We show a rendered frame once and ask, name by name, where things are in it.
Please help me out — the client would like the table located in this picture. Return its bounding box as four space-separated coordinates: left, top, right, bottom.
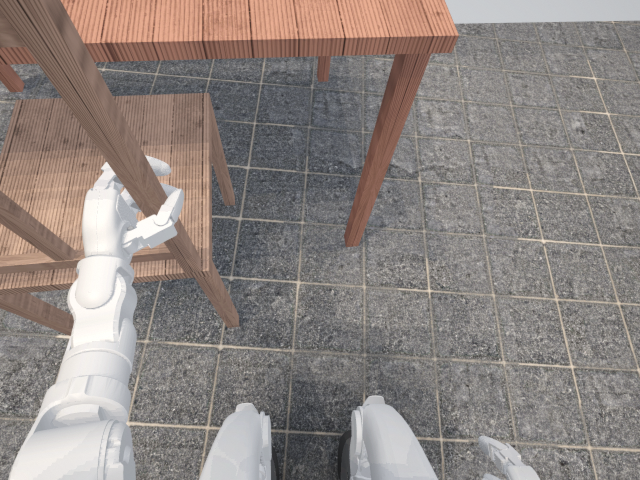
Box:
0 0 459 247

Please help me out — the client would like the chair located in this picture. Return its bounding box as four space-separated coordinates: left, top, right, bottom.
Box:
0 0 239 336

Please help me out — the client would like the robot left forearm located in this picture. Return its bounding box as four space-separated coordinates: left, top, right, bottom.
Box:
8 255 137 480

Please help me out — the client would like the right robot shin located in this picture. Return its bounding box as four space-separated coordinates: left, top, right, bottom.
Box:
349 396 385 480

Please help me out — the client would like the left robot hand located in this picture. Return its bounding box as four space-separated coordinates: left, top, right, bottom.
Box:
82 155 184 264

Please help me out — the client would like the right robot hand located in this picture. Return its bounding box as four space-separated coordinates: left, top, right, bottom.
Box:
478 436 540 480

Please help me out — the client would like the robot right thigh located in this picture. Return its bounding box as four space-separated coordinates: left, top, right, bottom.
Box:
351 404 438 480

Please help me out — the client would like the left robot upper arm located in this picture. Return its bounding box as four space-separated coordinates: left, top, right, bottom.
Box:
14 419 136 480

